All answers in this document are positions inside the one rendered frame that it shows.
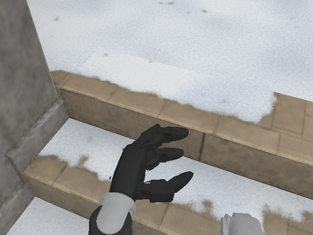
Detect left robot forearm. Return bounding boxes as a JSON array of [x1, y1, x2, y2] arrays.
[[88, 192, 136, 235]]

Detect left robot hand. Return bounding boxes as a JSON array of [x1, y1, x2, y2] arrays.
[[109, 123, 194, 203]]

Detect right robot thigh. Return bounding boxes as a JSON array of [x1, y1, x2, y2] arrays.
[[220, 212, 264, 235]]

